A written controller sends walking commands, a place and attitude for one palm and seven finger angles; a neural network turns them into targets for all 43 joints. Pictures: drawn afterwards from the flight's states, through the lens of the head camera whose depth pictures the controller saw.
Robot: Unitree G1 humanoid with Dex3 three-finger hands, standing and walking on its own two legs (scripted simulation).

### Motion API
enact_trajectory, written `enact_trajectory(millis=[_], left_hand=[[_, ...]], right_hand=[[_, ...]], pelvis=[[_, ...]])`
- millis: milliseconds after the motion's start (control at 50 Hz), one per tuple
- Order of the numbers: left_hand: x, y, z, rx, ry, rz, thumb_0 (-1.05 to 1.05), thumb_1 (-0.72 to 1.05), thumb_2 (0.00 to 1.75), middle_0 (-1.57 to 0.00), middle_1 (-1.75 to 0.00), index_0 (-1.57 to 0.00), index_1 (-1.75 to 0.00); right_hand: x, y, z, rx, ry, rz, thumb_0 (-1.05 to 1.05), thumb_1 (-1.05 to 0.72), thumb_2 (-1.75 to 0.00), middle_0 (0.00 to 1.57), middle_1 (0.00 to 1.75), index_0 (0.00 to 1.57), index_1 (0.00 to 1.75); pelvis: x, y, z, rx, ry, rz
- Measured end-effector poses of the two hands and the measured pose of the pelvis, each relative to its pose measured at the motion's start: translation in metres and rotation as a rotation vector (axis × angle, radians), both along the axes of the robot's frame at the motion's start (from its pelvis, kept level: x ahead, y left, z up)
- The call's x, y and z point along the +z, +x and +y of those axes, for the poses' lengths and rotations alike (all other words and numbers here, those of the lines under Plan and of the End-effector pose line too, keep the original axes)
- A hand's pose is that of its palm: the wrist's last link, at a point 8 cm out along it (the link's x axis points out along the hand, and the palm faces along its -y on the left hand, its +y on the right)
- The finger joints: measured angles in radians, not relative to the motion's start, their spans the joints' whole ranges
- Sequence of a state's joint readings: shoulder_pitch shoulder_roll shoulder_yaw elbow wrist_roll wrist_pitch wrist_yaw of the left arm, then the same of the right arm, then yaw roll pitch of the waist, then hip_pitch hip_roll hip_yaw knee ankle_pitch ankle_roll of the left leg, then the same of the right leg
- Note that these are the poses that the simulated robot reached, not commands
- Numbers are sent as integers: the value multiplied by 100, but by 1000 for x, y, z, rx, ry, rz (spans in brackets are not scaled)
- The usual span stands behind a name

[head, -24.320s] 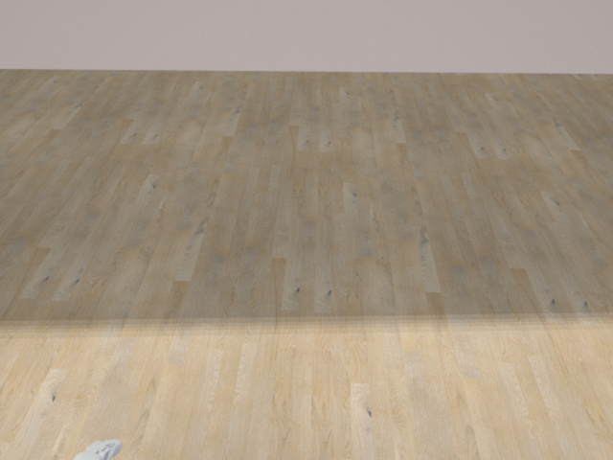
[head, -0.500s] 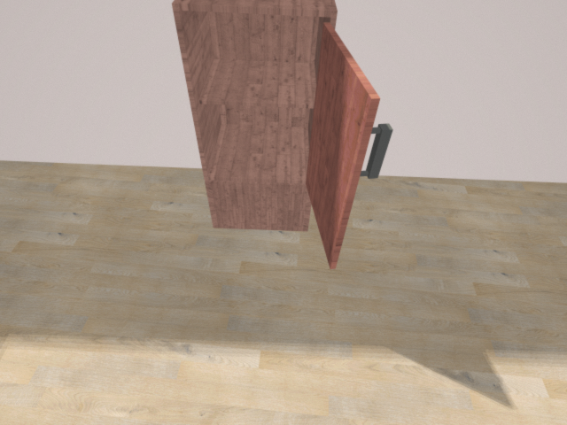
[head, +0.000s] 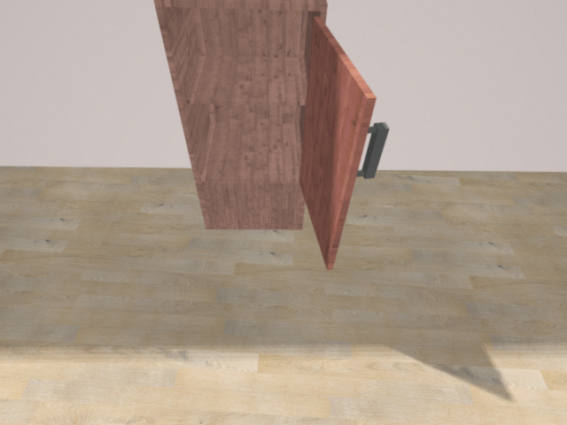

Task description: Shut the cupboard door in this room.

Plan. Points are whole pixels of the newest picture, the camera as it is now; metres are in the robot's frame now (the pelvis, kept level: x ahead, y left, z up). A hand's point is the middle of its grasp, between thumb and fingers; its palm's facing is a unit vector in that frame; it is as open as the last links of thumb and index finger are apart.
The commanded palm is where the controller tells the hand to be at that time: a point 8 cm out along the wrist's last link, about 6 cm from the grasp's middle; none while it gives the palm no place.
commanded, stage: stand and wait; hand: left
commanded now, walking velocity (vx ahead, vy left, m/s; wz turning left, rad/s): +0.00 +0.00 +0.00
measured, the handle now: (365, 153) +0.69 -0.15 -0.02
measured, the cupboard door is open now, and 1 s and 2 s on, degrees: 100 100 100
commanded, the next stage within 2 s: turn or walk to find it in 0.42 s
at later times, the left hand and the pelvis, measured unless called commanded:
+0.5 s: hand out of the picture +0.00 +0.16 -0.18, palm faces +0.04 -0.98 -0.17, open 7.4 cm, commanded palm none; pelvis +0.01 +0.00 +0.00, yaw +1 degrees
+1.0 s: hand out of the picture +0.00 +0.17 -0.18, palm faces +0.09 -0.98 -0.19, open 7.4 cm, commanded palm none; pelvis +0.00 -0.01 +0.00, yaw +4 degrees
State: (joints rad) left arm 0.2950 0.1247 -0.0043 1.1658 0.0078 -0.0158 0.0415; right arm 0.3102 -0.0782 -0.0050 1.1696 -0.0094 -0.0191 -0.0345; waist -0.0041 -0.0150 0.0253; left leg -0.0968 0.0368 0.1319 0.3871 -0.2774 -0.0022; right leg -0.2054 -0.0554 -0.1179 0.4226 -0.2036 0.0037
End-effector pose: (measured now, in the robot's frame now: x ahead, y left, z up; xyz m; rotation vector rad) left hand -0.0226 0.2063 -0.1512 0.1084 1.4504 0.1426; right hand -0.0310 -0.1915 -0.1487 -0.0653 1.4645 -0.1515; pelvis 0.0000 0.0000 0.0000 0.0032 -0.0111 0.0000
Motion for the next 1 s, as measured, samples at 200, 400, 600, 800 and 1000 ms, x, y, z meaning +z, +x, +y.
enact_trajectory(millis=[200,400,600,800,1000], left_hand=[[2,14,10,0,20,-21,1,92,90,-20,-30,-19,-29],[1,15,8,4,13,-12,1,92,90,-20,-30,-19,-29],[-1,12,11,39,23,-14,1,92,90,-20,-30,-20,-29],[-2,14,17,66,50,-56,0,91,90,-20,-30,-19,-29],[1,13,10,52,40,-68,0,91,90,-20,-30,-19,-29]], right_hand=[[0,8,-4,5,-14,3,0,-91,-90,20,29,20,30],[1,17,-10,15,-30,-9,0,-91,-90,20,29,20,30],[-2,24,-13,45,-27,-1,0,-91,-90,20,29,20,30],[-6,44,-27,91,-48,-38,1,-92,-90,20,29,20,30],[1,49,-38,104,-62,-76,1,-92,-90,20,29,20,30]], pelvis=[[0,8,2,4,-2,-1],[0,11,2,6,-3,-4],[-3,8,1,42,0,1],[-8,1,-2,69,2,1],[-3,-2,-9,65,2,-13]])
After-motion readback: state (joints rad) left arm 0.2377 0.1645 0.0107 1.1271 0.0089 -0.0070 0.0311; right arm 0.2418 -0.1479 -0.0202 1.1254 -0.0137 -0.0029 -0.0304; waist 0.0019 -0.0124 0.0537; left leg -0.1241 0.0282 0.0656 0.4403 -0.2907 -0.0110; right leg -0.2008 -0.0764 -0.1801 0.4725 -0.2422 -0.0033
